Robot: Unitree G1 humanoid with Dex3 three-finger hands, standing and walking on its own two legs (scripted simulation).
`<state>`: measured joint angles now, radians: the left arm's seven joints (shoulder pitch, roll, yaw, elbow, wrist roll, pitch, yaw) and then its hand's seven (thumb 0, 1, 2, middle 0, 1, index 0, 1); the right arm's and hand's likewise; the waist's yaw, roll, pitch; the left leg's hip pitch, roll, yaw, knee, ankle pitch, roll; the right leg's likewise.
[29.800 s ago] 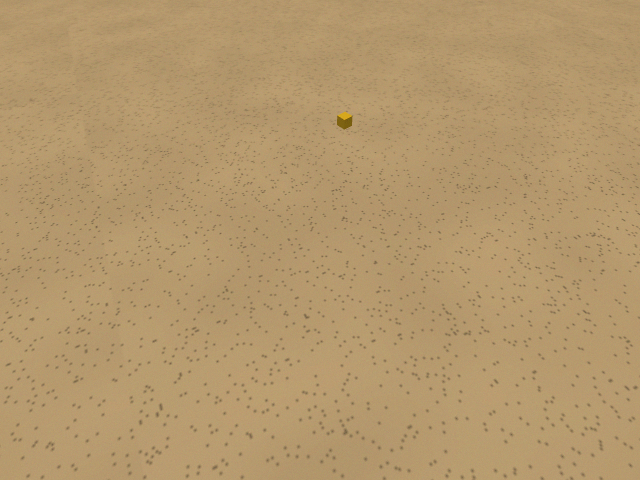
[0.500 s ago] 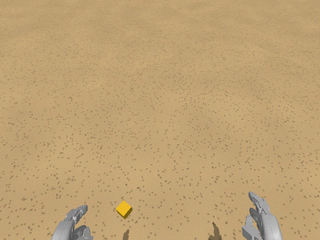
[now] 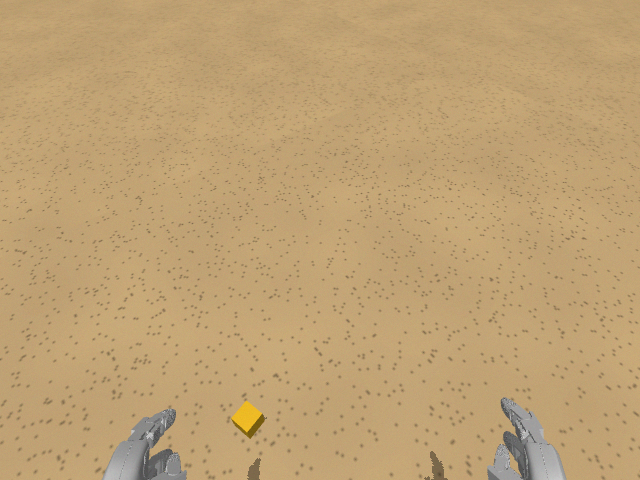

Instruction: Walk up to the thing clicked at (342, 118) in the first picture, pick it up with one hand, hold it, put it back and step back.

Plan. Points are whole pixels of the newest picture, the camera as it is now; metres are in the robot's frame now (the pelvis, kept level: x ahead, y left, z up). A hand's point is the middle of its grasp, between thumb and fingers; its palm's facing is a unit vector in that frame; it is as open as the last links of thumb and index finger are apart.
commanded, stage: home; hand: left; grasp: from above
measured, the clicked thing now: (248, 419) +0.43 +0.22 -0.68
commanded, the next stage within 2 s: stand in 1.20 s
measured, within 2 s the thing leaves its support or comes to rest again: neither
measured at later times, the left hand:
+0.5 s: hand out of the picture +0.16 +0.18 -0.04, palm faces +0.06 -0.98 -0.21, open 7.4 cm
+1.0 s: hand (183, 476) +0.17 +0.18 -0.04, palm faces +0.05 -0.98 -0.22, open 7.4 cm
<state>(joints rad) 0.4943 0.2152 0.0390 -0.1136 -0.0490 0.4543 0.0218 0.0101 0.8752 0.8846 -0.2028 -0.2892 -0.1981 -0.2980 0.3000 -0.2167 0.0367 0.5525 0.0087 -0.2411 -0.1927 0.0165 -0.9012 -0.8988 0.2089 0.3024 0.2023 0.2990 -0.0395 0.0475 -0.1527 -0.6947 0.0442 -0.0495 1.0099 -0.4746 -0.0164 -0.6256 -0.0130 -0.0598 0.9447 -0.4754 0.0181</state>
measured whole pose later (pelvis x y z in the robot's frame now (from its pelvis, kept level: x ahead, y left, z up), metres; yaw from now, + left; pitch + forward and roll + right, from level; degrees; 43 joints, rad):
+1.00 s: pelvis +0.00 +0.00 +0.00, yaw +0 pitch +9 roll -3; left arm 0.50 0.23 0.03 -0.14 -0.05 0.46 0.03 0.01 0.90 0.90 -0.21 -0.29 -0.20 -0.30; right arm 0.29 -0.22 0.03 0.54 0.01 -0.23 -0.19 0.02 -0.90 -0.90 0.21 0.30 0.20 0.30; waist -0.04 0.05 -0.16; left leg -0.70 0.05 -0.05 1.02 -0.48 -0.02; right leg -0.63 -0.01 -0.06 0.96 -0.49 0.01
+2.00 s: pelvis -0.02 +0.01 +0.06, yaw +1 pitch -5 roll +0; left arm 0.21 0.29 0.03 1.05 0.04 0.01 0.03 0.01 0.90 0.90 -0.21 -0.30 -0.20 -0.30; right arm 0.15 -0.29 -0.03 1.06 -0.02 0.01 -0.01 0.01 -0.91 -0.90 0.21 0.30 0.20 0.30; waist 0.02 0.01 0.06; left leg -0.18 0.00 -0.01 0.47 -0.21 0.00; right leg -0.13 -0.05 -0.04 0.44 -0.22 0.04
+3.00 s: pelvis +0.00 +0.00 +0.07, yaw +0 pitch -3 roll +0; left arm 0.11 0.31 0.03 1.15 0.02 0.00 0.01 0.00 0.90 0.90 -0.21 -0.30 -0.20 -0.30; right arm 0.11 -0.32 0.00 1.15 -0.01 0.00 -0.01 0.01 -0.91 -0.90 0.21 0.30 0.20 0.30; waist 0.00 0.01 0.06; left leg -0.12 0.02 0.00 0.35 -0.17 -0.01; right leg -0.08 -0.03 -0.03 0.32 -0.19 0.02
